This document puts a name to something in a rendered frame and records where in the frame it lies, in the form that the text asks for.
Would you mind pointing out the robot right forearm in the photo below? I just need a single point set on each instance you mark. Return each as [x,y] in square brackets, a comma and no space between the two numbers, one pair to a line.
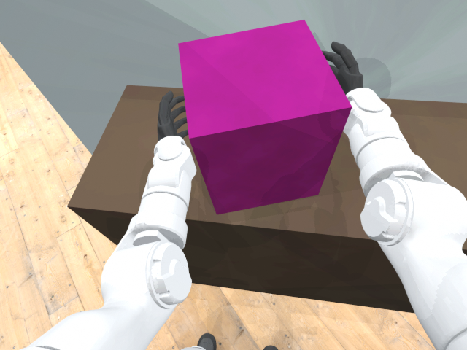
[379,148]

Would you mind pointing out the robot left hand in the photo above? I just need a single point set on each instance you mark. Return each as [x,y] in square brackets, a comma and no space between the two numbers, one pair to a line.
[166,124]

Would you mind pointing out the pedestal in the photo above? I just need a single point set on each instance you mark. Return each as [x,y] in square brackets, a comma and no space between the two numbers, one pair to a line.
[313,247]

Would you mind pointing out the robot right hand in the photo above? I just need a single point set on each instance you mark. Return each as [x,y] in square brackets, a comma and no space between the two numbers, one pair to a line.
[346,70]

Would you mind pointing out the robot left foot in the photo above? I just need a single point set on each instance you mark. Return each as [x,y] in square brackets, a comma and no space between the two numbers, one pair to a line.
[207,341]

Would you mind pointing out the robot left forearm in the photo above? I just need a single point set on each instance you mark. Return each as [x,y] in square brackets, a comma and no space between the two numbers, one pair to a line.
[165,199]

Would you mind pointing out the carton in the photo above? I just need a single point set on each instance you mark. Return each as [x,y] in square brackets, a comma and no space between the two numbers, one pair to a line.
[265,113]

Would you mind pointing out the right robot upper arm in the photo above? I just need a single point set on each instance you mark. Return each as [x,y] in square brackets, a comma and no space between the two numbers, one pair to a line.
[421,227]

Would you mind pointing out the left robot upper arm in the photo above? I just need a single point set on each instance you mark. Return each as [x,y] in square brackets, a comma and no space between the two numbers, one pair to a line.
[141,286]

